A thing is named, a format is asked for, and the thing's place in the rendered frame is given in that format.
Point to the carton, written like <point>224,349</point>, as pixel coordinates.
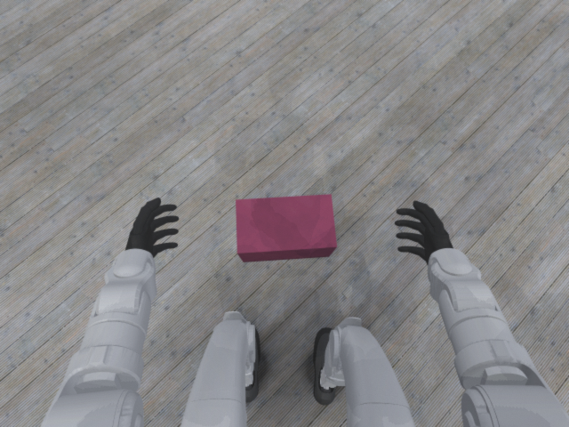
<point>284,228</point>

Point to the robot right upper arm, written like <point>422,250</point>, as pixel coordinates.
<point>511,406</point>

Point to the robot left upper arm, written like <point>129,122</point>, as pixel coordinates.
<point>116,408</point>

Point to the right robot foot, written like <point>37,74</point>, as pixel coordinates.
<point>323,395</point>

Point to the right robot hand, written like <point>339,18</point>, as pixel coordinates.
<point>434,237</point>

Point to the robot right thigh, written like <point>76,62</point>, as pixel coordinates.
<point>374,397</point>

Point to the left robot hand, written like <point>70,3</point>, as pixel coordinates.
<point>142,235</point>

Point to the right robot forearm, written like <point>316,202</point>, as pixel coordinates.
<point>486,350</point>

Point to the left robot forearm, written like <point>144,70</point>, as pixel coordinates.
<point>110,354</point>

